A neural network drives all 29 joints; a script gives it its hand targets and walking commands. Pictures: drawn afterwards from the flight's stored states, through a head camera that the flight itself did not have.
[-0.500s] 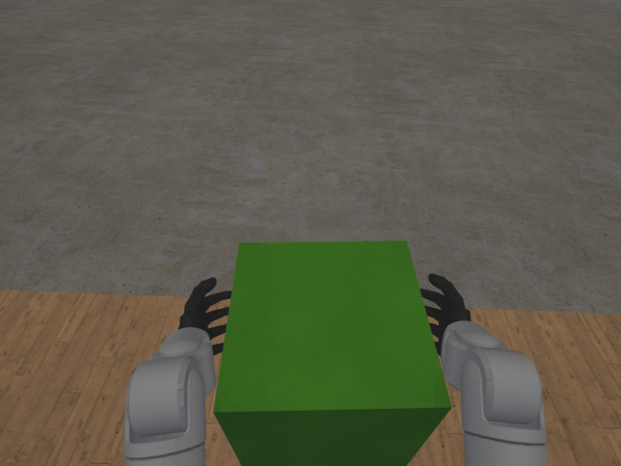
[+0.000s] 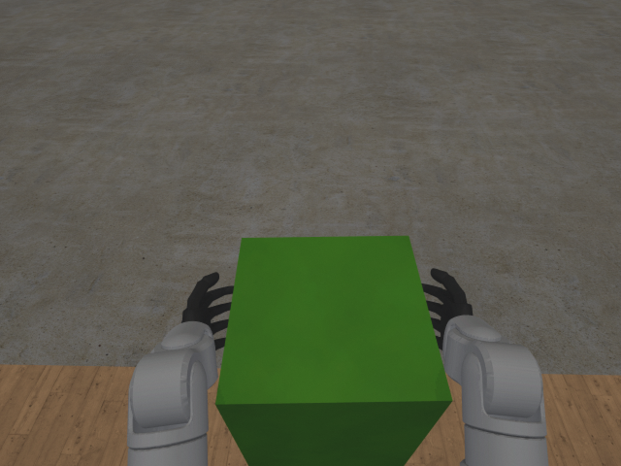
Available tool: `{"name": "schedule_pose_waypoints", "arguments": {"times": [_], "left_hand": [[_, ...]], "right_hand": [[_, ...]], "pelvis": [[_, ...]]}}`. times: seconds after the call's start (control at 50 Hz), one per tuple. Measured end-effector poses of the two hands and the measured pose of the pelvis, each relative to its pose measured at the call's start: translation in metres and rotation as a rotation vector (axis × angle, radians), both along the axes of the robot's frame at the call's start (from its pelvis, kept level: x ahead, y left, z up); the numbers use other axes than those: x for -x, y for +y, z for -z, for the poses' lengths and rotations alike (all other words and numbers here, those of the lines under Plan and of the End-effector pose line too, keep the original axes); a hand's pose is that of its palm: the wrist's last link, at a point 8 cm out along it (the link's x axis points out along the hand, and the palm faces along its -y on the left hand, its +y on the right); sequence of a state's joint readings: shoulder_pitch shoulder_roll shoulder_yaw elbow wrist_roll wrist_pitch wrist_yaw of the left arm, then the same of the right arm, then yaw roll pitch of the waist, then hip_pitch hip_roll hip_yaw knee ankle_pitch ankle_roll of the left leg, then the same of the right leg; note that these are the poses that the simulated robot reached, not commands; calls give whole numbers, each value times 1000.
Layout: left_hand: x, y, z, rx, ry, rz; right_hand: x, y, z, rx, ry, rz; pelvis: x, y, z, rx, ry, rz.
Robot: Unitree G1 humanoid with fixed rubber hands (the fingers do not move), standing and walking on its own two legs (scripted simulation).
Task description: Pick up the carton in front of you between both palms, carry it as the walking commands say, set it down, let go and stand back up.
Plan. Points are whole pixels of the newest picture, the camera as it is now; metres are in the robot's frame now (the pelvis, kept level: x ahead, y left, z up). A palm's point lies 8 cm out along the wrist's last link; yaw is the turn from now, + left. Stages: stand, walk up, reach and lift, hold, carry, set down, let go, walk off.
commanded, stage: carry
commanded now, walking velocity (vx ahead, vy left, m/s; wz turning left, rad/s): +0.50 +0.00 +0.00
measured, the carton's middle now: (326, 357) +0.27 +0.00 +0.01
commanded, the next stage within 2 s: none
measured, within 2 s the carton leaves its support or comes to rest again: neither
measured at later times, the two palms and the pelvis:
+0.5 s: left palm (233, 123) +0.69 +0.15 +0.12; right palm (394, 120) +0.67 -0.15 +0.13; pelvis +0.32 +0.01 -0.01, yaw -2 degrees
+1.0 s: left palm (267, 64) +1.04 +0.11 +0.10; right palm (383, 64) +1.02 -0.19 +0.09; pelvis +0.67 -0.01 -0.05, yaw +1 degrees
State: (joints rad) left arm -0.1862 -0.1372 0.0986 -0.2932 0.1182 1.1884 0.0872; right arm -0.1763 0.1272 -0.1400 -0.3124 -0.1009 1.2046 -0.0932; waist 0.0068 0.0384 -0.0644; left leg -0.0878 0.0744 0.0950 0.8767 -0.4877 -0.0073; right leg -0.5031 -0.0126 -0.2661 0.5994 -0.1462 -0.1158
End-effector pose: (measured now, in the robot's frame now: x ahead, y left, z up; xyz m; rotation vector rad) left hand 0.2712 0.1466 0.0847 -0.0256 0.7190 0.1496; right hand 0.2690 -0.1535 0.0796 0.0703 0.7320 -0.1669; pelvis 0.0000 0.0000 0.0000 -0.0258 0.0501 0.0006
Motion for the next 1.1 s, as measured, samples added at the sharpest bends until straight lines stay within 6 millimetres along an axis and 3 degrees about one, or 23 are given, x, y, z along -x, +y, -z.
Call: {"name": "schedule_pose_waypoints", "arguments": {"times": [0.08,0.16,0.24,0.36,0.46,0.52,0.64,0.8,0.88,0.96,1.04,1.1], "left_hand": [[-39,2,1,17,48,-59],[-89,3,-13,22,16,-85],[-157,1,-34,2,-39,-56],[-275,-1,-57,-35,-79,17],[-382,4,-47,-46,-54,77],[-437,3,-33,-26,0,112],[-518,-2,-19,-14,108,124],[-614,-3,-27,31,8,62],[-668,-11,-32,29,-58,49],[-733,-30,-23,14,-94,59],[-801,-44,2,-43,-121,50],[-843,-44,35,-80,-82,32]], "right_hand": [[-54,2,0,-2,47,-42],[-111,3,-15,-2,15,-64],[-173,1,-35,19,-40,-67],[-279,-1,-57,68,-82,-60],[-375,4,-53,104,-53,-41],[-418,3,-43,120,4,-13],[-487,-1,-25,85,112,34],[-594,-3,-35,43,8,59],[-651,-11,-39,37,-58,49],[-714,-29,-27,59,-92,36],[-793,-44,5,55,-120,-12],[-846,-44,41,51,-83,-60]], "pelvis": [[-41,-11,-13,-14,9,-16],[-85,-17,-23,-28,16,-10],[-134,-18,-27,-37,21,3],[-215,-9,-21,-32,22,22],[-294,8,2,-19,9,46],[-330,16,5,-24,7,41],[-393,27,-15,-6,35,45],[-492,20,-19,-10,68,32],[-554,10,-5,-34,64,11],[-625,-5,27,-72,39,-3],[-707,-23,83,-94,-12,-9],[-746,-34,115,-68,-2,7]]}}
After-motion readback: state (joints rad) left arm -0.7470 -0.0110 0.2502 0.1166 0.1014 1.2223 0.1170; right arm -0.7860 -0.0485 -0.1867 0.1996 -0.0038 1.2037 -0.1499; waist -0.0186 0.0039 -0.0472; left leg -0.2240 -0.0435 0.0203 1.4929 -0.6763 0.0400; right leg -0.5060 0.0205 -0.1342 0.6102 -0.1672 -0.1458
